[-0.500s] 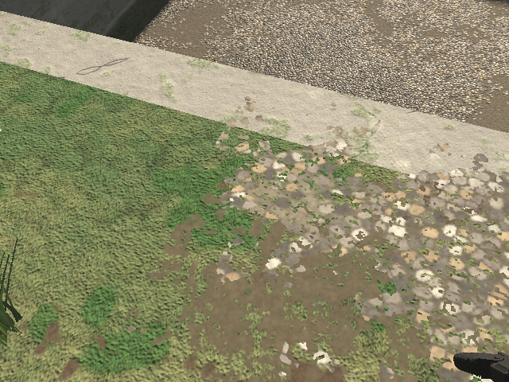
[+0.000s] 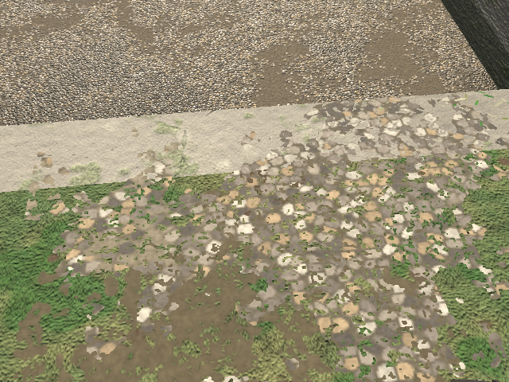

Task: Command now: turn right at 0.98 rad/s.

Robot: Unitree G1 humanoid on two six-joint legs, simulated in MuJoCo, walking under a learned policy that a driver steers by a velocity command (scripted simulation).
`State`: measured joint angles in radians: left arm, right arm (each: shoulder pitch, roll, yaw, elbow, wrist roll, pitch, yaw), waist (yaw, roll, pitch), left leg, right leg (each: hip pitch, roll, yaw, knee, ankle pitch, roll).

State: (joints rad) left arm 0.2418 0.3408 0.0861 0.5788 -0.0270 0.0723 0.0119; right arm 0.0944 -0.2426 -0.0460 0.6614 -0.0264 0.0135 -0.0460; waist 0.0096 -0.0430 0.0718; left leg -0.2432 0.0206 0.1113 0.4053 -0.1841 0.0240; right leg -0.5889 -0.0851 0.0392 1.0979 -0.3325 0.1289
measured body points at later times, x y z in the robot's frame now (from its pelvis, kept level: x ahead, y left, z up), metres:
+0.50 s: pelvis +0.03 -0.06 +0.00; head +0.04 -0.08 +0.45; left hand +0.27 +0.13 -0.08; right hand +0.07 -0.36 -0.13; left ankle +0.06 +0.08 -0.70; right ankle +0.00 -0.15 -0.74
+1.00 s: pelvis +0.18 +0.02 +0.00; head +0.20 +0.06 +0.44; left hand +0.33 +0.31 -0.10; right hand +0.21 -0.26 -0.11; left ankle +0.02 +0.07 -0.74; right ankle +0.31 -0.11 -0.68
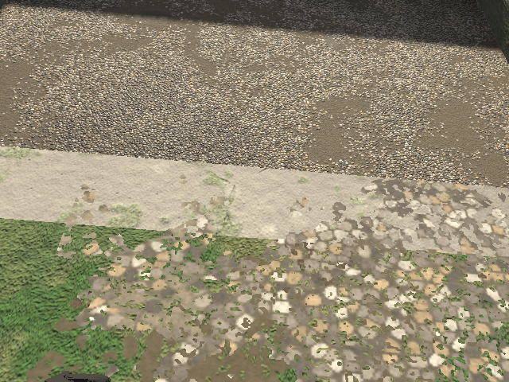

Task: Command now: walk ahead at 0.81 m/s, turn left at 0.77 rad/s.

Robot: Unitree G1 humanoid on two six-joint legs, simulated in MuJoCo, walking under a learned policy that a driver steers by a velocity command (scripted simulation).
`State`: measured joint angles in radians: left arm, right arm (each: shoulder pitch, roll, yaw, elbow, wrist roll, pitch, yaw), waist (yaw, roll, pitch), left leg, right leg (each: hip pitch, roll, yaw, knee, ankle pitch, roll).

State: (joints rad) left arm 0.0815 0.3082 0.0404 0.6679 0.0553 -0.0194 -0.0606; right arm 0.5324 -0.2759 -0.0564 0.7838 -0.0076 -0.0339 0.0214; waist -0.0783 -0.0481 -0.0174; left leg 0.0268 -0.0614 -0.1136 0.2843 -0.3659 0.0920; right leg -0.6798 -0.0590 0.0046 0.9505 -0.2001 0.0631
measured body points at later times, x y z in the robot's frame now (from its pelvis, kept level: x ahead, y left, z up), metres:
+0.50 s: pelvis +0.42 +0.01 +0.00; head +0.44 +0.02 +0.45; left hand +0.31 +0.27 -0.13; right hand +0.71 -0.17 -0.04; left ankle +0.58 +0.16 -0.70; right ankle +0.29 -0.10 -0.74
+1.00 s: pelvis +0.85 -0.02 -0.05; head +0.87 -0.03 +0.39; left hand +1.16 +0.09 -0.11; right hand +0.68 -0.25 -0.18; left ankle +0.67 +0.17 -0.65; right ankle +0.95 -0.09 -0.74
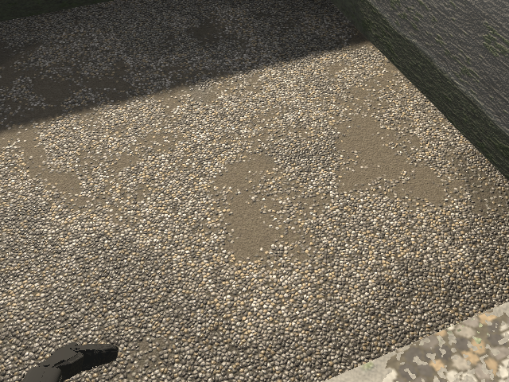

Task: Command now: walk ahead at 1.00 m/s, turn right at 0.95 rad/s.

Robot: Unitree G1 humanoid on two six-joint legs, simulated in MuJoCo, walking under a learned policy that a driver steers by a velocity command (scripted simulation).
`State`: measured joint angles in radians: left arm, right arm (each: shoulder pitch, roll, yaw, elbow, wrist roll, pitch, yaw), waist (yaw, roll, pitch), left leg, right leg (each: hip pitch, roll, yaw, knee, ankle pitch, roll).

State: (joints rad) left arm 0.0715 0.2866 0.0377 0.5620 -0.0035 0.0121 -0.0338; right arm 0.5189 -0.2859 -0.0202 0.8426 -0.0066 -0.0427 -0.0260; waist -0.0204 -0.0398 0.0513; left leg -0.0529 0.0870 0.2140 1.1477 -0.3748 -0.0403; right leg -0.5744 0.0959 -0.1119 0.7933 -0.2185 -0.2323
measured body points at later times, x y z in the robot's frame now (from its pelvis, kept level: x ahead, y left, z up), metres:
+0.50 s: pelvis +0.20 +0.03 +0.01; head +0.21 +0.01 +0.46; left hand +0.56 +0.12 +0.02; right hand +0.23 -0.25 -0.10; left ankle +0.25 +0.16 -0.68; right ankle +0.24 -0.16 -0.62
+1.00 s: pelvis +0.15 -0.03 +0.05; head +0.14 +0.01 +0.50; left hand +0.37 +0.24 -0.03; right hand +0.25 -0.30 -0.03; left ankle +0.16 +0.06 -0.68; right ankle +0.22 -0.18 -0.59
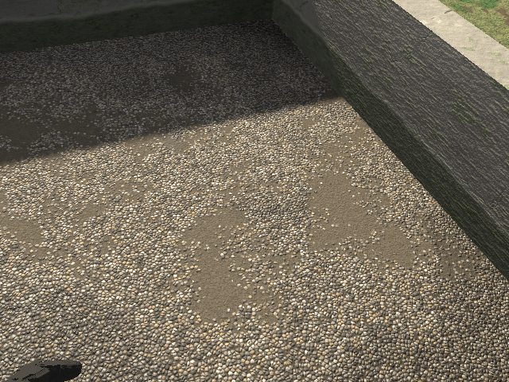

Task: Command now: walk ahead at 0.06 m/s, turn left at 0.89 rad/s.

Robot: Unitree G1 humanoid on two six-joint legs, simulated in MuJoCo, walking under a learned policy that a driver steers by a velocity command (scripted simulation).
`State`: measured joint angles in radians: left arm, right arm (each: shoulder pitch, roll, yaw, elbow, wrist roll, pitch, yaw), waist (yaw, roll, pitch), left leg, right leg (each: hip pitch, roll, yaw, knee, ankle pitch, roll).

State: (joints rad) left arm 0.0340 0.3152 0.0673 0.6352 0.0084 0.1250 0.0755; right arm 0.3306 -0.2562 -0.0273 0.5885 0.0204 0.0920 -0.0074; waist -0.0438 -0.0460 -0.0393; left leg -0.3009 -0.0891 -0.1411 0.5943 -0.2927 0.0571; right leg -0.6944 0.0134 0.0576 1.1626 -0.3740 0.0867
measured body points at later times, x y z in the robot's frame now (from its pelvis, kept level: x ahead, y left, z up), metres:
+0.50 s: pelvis -0.06 -0.10 +0.01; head -0.04 -0.10 +0.46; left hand -0.03 +0.20 -0.09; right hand +0.18 -0.34 -0.09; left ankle -0.14 +0.02 -0.60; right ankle +0.06 -0.17 -0.73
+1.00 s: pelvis -0.14 -0.07 +0.00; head -0.14 -0.04 +0.45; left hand -0.25 +0.18 -0.14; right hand +0.09 -0.20 -0.10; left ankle -0.19 -0.01 -0.73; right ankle -0.07 -0.22 -0.67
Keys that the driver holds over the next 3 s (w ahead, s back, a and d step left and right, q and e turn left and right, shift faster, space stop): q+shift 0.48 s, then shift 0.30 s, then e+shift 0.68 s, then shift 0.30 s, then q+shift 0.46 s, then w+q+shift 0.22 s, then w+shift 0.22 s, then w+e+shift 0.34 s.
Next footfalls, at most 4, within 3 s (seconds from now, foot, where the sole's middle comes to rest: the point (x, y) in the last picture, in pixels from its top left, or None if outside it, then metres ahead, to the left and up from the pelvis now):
0.26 right None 0.10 -0.15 -0.77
0.70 left None -0.16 0.01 -0.77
1.24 right None -0.09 -0.20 -0.77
1.70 left None -0.12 0.02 -0.77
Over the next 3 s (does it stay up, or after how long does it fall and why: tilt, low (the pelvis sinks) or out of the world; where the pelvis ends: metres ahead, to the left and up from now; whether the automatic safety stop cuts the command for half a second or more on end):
stays up -0.14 0.03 -0.02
